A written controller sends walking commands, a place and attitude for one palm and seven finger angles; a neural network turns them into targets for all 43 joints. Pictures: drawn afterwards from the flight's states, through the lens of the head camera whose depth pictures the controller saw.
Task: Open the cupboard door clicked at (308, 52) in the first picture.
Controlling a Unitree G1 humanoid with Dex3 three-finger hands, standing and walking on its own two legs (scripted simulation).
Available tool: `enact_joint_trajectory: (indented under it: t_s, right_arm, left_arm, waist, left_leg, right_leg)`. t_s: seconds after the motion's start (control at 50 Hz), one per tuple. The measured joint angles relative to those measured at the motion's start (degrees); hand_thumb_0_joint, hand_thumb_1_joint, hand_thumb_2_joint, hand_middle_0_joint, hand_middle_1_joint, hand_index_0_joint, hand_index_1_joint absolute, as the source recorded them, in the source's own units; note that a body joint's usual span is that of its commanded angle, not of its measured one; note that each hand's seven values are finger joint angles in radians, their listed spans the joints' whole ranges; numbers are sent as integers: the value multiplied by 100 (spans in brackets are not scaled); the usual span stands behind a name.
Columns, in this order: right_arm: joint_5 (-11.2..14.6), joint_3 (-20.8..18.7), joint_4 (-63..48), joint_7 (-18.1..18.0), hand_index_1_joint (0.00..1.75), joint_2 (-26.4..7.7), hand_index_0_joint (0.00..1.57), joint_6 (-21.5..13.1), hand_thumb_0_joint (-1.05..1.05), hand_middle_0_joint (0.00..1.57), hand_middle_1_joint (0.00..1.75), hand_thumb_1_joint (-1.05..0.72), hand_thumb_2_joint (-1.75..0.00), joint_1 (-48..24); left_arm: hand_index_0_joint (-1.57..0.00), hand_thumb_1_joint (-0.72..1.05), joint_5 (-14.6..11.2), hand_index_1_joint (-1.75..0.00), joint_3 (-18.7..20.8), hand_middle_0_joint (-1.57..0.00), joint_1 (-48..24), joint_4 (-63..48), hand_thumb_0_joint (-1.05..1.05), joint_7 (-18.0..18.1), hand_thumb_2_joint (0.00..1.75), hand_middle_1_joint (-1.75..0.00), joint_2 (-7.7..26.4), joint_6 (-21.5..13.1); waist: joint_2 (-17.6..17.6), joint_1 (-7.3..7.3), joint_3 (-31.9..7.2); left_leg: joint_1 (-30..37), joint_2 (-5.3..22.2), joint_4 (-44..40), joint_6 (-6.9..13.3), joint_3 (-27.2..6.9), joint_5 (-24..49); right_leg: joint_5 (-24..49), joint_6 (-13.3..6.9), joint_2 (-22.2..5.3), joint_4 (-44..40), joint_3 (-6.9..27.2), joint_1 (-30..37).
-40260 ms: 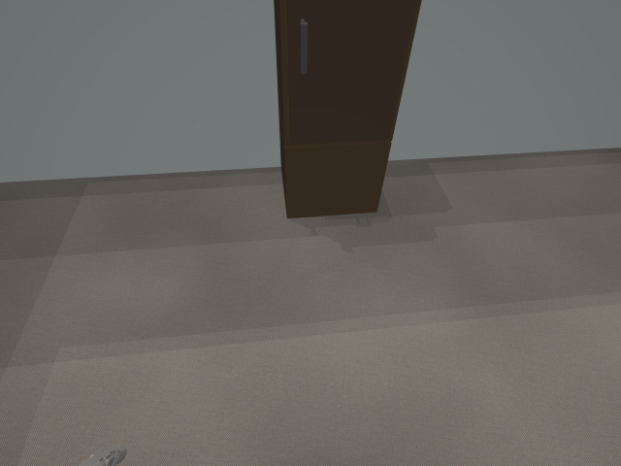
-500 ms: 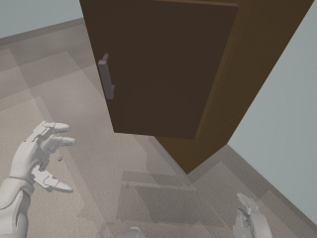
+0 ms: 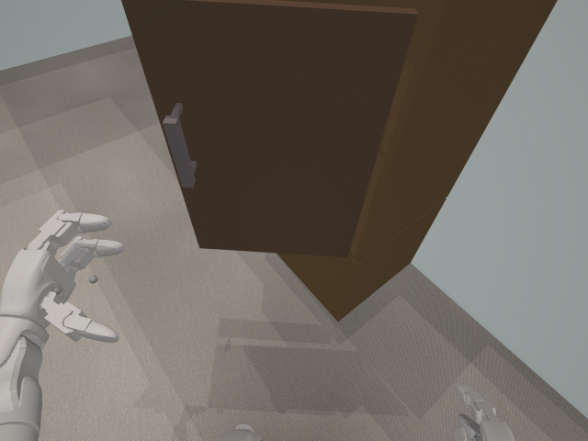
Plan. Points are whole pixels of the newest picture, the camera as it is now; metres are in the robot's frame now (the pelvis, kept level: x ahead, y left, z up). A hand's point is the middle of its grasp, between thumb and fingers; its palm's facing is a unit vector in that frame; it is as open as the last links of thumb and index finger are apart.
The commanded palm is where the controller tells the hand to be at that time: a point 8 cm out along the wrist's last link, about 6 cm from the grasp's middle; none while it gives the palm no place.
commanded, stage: raise the hand with hooked fingers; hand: left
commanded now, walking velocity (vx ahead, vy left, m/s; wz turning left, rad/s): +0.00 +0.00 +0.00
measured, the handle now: (183, 147) +0.56 +0.23 +0.05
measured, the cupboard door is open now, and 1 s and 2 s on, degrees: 48 48 48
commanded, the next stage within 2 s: move the hooked fingers beside the handle in 0.18 s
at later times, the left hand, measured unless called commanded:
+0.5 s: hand (98, 263) +0.31 +0.27 +0.08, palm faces +0.04 -1.00 -0.02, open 14.0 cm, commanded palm +0.29 +0.32 +0.07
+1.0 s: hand (115, 212) +0.40 +0.28 +0.07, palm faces +0.00 -1.00 -0.02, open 14.0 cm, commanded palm +0.38 +0.33 +0.07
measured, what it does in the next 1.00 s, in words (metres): stands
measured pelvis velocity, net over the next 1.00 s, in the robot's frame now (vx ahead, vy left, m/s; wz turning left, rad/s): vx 0.01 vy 0.00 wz -0.02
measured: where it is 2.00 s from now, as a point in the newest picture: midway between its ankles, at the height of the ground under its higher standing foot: outside the picture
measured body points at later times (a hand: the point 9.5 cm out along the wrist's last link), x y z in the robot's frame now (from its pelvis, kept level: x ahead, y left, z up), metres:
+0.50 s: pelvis -0.01 -0.01 +0.00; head +0.04 -0.01 +0.44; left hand +0.30 +0.33 +0.08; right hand +0.15 -0.26 -0.09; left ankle +0.04 +0.09 -0.70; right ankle -0.01 -0.11 -0.70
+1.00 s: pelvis +0.01 +0.00 -0.01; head +0.08 +0.02 +0.43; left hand +0.39 +0.34 +0.07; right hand +0.07 -0.27 -0.11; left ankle +0.04 +0.09 -0.70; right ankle -0.01 -0.11 -0.70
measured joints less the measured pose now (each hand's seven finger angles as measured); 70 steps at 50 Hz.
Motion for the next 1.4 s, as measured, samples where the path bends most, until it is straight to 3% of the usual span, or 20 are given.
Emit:
enact_joint_trajectory:
  t_s: [0.32,0.44,0.68,0.92,1.08,1.24,1.4]
  right_arm:
    - [42,57,-11,-43,30,62,20,10,1,20,30,-90,-90,-148]
    - [40,88,77,-89,30,42,20,48,1,20,30,-90,-90,-189]
    - [44,52,218,-112,30,-54,20,200,1,20,30,-90,-90,-27]
    - [0,2,155,21,30,-46,20,535,1,20,30,-90,-90,341]
    - [-29,3,218,46,30,-18,20,696,1,20,30,-90,-90,354]
    - [-94,30,127,87,30,2,20,818,1,20,30,-90,-90,259]
    - [-114,57,158,126,30,4,21,1042,1,20,30,-90,-90,340]
  left_arm:
    - [-30,-50,-63,-120,-36,-30,-90,207,-1,-107,30,-120,10,-1]
    - [-30,-50,-14,-120,54,-30,-575,700,-1,-136,30,-120,112,-111]
    - [-30,-50,218,-120,141,-30,-1922,2010,-1,-365,30,-120,596,-163]
    - [-30,-50,427,-120,446,-30,-2360,2644,-1,-278,30,-120,856,-272]
    - [-30,-50,476,-120,344,-30,-2736,2880,-1,-309,30,-120,862,-410]
    - [-30,-50,785,-120,286,-30,-3384,3418,-1,-113,30,-120,1041,-440]
    - [-30,-50,862,-120,362,-30,-3821,3846,-1,-93,30,-120,1237,-498]
  waist:
    - [90,49,-34]
    - [48,54,-3]
    - [-12,-145,18]
    - [-65,-326,-87]
    - [-53,-347,-155]
    - [-70,-446,-111]
    - [-73,-546,-177]
  left_leg:
    - [16,31,-20,-71,-37,25]
    - [-91,31,61,-94,-78,20]
    - [-511,80,278,-80,-74,-37]
    - [-773,103,394,2,62,-161]
    - [-901,74,464,58,52,-210]
    - [-1162,58,580,89,35,-214]
    - [-1319,93,685,96,38,-265]
  right_leg:
    - [-16,-66,36,31,-29,-4]
    - [-52,-88,35,134,-68,-105]
    - [-71,-88,74,303,-55,-515]
    - [-115,-6,81,380,87,-808]
    - [-126,50,55,375,79,-890]
    - [-125,80,36,465,61,-1127]
    - [-148,86,67,535,71,-1275]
